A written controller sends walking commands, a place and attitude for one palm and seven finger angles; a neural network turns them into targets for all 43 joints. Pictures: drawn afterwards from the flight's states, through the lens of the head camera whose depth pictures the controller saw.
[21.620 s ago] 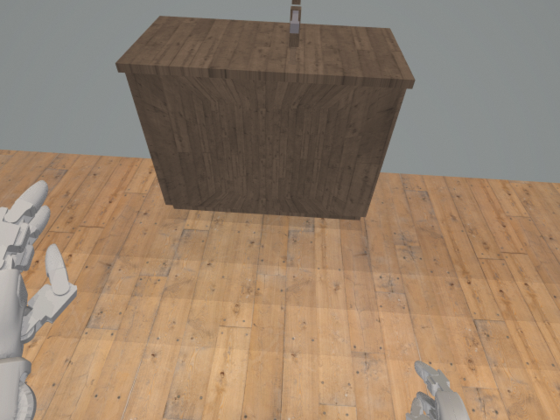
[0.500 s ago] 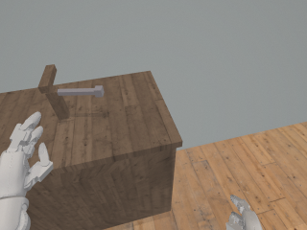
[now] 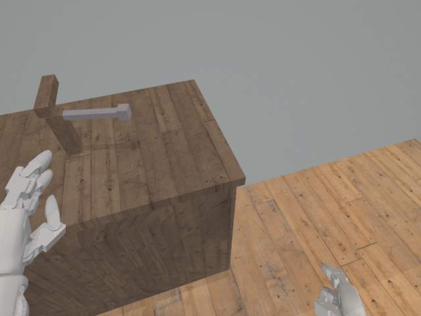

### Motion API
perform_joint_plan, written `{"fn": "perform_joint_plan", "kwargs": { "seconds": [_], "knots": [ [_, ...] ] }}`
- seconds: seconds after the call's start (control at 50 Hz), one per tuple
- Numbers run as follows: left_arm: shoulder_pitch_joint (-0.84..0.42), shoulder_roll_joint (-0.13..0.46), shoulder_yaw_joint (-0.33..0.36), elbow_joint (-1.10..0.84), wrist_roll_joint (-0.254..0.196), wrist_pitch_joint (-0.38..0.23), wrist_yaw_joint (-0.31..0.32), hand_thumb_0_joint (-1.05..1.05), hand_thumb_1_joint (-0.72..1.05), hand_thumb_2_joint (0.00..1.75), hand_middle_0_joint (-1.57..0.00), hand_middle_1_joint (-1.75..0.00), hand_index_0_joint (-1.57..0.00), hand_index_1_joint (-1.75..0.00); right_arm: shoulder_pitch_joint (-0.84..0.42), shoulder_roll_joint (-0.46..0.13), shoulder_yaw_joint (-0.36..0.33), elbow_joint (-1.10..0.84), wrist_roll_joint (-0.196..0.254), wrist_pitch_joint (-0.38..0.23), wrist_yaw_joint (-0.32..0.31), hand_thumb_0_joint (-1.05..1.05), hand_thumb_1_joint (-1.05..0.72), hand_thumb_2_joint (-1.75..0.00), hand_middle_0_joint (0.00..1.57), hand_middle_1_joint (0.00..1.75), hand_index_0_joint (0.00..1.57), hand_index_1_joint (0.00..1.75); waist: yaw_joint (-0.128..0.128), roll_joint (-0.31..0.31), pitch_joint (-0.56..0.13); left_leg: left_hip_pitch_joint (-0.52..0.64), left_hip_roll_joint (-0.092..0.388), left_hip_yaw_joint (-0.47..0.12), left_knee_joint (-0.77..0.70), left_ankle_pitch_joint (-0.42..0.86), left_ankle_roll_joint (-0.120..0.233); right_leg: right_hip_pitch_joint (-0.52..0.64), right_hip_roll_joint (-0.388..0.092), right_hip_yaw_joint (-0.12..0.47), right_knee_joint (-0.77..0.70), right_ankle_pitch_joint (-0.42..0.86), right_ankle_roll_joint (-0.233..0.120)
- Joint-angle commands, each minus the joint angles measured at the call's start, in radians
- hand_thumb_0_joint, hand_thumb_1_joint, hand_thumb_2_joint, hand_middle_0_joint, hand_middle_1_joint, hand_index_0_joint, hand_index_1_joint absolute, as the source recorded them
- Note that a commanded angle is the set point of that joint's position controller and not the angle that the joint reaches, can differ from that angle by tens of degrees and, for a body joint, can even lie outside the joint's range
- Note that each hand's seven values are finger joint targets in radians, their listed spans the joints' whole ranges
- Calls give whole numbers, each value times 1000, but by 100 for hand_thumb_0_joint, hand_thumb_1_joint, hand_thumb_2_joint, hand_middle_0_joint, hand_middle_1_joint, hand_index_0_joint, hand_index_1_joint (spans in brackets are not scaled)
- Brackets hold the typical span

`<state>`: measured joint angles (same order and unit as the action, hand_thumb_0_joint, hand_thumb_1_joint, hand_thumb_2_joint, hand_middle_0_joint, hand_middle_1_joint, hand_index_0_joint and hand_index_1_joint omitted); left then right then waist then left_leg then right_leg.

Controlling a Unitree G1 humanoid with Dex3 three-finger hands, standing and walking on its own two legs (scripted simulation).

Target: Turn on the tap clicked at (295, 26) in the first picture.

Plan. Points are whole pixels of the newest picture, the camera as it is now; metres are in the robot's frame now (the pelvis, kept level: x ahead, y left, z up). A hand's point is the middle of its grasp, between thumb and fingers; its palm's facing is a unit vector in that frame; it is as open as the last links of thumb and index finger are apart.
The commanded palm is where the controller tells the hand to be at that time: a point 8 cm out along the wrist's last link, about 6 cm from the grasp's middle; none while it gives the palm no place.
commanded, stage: step back with the hand held close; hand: left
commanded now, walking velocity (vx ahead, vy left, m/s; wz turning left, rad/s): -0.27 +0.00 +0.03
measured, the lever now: (124, 112) +0.52 +0.25 +0.11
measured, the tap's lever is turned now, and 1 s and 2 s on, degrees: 76 76 76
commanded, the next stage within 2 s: stop stepping back and stand still in 1.30 s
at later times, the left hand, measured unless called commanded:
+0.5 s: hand (17, 267) +0.15 +0.26 +0.16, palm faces +0.39 -0.84 -0.37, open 7.4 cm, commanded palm +0.09 +0.30 +0.18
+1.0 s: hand out of the picture +0.09 +0.27 +0.16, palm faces +0.37 -0.85 -0.37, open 7.4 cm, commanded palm +0.04 +0.30 +0.18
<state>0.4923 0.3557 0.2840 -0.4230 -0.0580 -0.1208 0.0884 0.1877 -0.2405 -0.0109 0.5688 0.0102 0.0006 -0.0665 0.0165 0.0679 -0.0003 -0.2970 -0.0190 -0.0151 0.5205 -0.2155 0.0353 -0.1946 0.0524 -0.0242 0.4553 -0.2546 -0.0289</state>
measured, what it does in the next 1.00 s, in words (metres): walks backwards: right foot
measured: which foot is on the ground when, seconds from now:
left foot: down 0.00-1.00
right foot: down 0.00-0.50, up 0.52-0.66, down 0.68-0.96, up 0.98-1.00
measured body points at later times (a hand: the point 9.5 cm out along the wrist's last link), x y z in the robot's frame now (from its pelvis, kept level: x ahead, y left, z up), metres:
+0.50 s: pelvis -0.06 +0.02 -0.01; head -0.05 +0.03 +0.44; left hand +0.12 +0.30 +0.18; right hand +0.12 -0.21 -0.09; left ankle +0.04 +0.09 -0.74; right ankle -0.01 -0.10 -0.74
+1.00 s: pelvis -0.12 +0.02 -0.02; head -0.12 +0.05 +0.43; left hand +0.06 +0.31 +0.18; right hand +0.06 -0.21 -0.08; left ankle +0.00 +0.09 -0.74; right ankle -0.13 -0.11 -0.73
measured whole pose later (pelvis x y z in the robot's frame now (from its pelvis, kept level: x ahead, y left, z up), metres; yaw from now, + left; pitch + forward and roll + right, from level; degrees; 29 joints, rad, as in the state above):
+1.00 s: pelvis -0.12 +0.02 -0.02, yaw +1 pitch -1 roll -4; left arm 0.47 0.42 0.36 -0.54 -0.05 -0.20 0.11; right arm 0.17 -0.19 -0.01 0.61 -0.01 -0.05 -0.08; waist 0.01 0.00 0.01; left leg -0.48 -0.01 -0.02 0.61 -0.12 0.06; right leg -0.27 0.10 0.04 0.65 -0.40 -0.01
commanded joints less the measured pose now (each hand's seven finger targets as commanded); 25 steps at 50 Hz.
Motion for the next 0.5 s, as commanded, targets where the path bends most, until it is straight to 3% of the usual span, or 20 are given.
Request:
{"fn": "perform_joint_plan", "kwargs": {
  "seconds": [0.0,0.06,0.08,0.1,0.18,0.22,0.26,0.32,0.36,0.38,0.42,0.44,0.46,0.48],
  "knots": [
    [-68,223,175,-281,-2,-83,46,0,90,90,-20,-30,-20,-30,-116,-105,-34,-172,4,-56,-13,0,-90,-90,20,30,20,30,10,3,-149,49,111,-124,-48,184,14,-23,-134,84,-40,223,-2],
    [-44,234,191,-285,-2,-87,54,0,90,90,-20,-30,-20,-30,-115,-114,-38,-170,3,-65,-17,0,-90,-90,20,30,20,30,9,47,-144,3,123,-156,-96,57,20,-26,-108,78,-22,135,4],
    [-46,200,163,-282,-1,-85,53,0,90,90,-20,-30,-20,-30,-109,-112,-36,-170,2,-68,-16,0,-90,-90,20,30,20,30,6,57,-134,-24,129,-174,-125,-3,23,-21,-91,67,-6,91,9],
    [-46,202,169,-277,4,-86,55,0,90,90,-20,-30,-20,-30,-114,-116,-37,-171,2,-73,-18,0,-90,-90,20,30,20,30,8,65,-126,-56,141,-188,-157,-64,29,-10,-74,64,7,68,17],
    [-68,166,144,-236,18,-82,54,0,90,90,-20,-30,-20,-30,-107,-120,-34,-164,0,-88,-22,0,-90,-90,20,30,20,30,5,45,-90,-179,152,-215,-214,-307,46,36,-56,72,22,16,27],
    [-86,165,141,-223,26,-80,56,0,90,90,-20,-30,-20,-30,-102,-122,-35,-164,1,-95,-21,0,-90,-90,20,30,20,30,7,0,-71,-220,143,-211,-201,-360,49,34,-63,88,10,-18,25],
    [-110,190,155,-238,29,-82,60,0,90,90,-20,-30,-20,-30,-104,-123,-38,-160,-2,-98,-21,0,-90,-90,20,30,20,30,4,-34,-73,-189,123,-178,-146,-342,39,-17,-95,118,-35,-60,10],
    [-118,174,125,-269,17,-83,68,0,90,90,-20,-30,-20,-30,-94,-108,-32,-151,0,-101,-16,0,-90,-90,20,30,20,30,-4,-110,-82,-81,79,-131,4,-219,9,-148,-186,175,-100,-51,-42],
    [-125,213,152,-314,12,-89,82,0,90,90,-20,-30,-20,-30,-92,-109,-35,-136,-1,-104,-16,0,-90,-90,20,30,20,30,-12,-90,-106,-11,65,-120,80,-176,-8,-219,-230,189,-99,-39,-76],
    [-109,193,142,-326,9,-92,84,0,90,90,-20,-30,-20,-30,-91,-96,-29,-136,-3,-105,-16,0,-90,-90,20,30,20,30,-16,-75,-113,-22,75,-132,62,-156,-5,-210,-224,168,-71,-15,-72],
    [-85,207,168,-350,7,-98,88,0,90,90,-20,-30,-20,-30,-96,-107,-30,-144,-3,-109,-16,0,-90,-90,20,30,20,30,-11,-12,-123,-55,106,-181,-26,-152,6,-171,-167,120,-5,-8,-44],
    [-62,212,183,-348,10,-103,88,0,90,90,-20,-30,-20,-30,-102,-109,-30,-146,-3,-112,-17,0,-90,-90,20,30,20,30,-9,49,-119,-94,139,-221,-112,-237,18,-139,-119,92,36,-51,-19],
    [-62,228,207,-356,19,-106,88,0,90,90,-20,-30,-20,-30,-108,-129,-34,-152,-7,-116,-20,0,-90,-90,20,30,20,30,-5,150,-105,-184,198,-305,-255,-389,38,-53,-45,51,124,-95,17],
    [-78,201,205,-346,35,-111,83,0,90,90,-20,-30,-20,-30,-102,-123,-32,-148,-19,-120,-22,0,-90,-90,20,30,20,30,-6,206,-85,-336,255,-397,-383,-550,72,69,16,40,254,-96,38]
  ]
}}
